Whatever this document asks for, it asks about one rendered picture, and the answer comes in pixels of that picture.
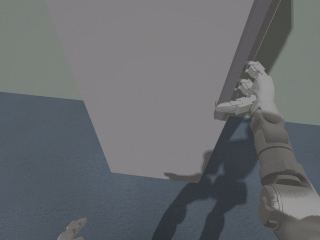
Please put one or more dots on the handle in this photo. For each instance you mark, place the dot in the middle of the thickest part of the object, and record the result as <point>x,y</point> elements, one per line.
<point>253,24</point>

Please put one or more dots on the right robot forearm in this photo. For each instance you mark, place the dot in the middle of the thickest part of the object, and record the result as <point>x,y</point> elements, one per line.
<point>278,164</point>

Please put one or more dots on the right robot hand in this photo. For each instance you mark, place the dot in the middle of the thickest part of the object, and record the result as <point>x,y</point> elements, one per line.
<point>262,90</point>

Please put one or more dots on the robot right upper arm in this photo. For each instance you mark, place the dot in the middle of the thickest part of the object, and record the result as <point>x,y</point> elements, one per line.
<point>292,212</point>

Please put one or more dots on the left robot hand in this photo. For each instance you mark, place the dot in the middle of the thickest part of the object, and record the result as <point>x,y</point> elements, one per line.
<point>72,230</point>

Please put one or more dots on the fridge door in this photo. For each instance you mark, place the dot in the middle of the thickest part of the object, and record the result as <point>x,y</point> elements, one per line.
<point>149,73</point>

